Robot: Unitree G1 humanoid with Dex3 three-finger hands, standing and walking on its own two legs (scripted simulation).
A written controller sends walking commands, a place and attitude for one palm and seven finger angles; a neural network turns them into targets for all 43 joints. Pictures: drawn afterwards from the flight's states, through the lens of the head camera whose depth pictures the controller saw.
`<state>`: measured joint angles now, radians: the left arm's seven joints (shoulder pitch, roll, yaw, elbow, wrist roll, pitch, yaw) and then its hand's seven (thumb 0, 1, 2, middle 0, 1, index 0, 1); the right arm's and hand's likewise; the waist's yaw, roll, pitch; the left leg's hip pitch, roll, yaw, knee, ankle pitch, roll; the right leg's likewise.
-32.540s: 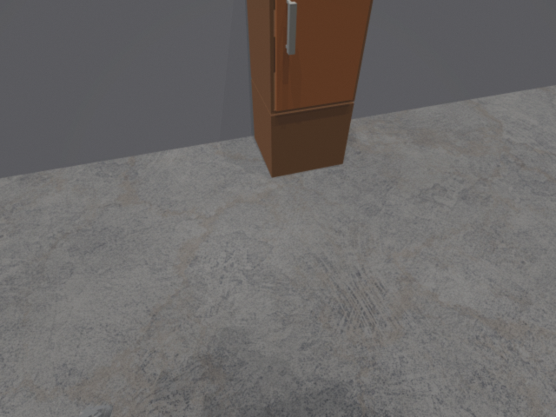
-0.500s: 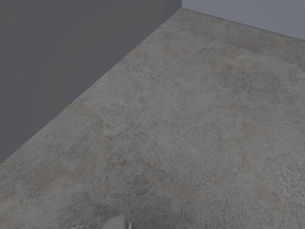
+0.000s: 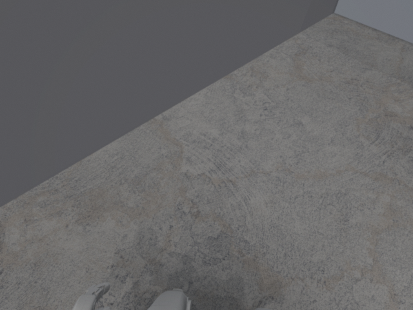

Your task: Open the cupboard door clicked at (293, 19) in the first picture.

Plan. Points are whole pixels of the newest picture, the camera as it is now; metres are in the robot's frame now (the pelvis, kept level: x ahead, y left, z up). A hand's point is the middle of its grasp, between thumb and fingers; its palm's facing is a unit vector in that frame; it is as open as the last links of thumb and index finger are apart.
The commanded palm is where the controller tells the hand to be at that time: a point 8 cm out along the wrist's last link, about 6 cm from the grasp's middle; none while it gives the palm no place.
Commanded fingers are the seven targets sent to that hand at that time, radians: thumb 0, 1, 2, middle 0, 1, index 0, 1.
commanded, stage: turn to face it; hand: left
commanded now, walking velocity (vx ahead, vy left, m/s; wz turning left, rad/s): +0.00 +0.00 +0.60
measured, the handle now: out of the picture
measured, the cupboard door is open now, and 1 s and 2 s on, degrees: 46 46 46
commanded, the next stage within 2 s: none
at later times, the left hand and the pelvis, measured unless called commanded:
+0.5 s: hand out of the picture +0.06 +0.22 -0.15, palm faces +0.33 -0.90 -0.27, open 7.4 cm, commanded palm none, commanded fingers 0.00 0.90 0.90 -0.20 -0.30 -0.20 -0.30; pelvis +0.02 -0.02 +0.01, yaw +18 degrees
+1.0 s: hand out of the picture -0.04 +0.17 -0.17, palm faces +0.61 -0.76 -0.23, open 7.4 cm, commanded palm none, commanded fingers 0.00 0.90 0.90 -0.20 -0.30 -0.20 -0.30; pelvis +0.03 -0.04 +0.00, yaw +37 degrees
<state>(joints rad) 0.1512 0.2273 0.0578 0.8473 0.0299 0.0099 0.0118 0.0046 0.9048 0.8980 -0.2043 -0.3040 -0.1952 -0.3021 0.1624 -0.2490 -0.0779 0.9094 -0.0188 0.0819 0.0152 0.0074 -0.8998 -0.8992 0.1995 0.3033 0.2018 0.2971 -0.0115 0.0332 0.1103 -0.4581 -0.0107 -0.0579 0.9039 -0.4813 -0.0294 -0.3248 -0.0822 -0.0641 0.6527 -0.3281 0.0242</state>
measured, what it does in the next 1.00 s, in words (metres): steps on the spot, turning left: left foot, then right foot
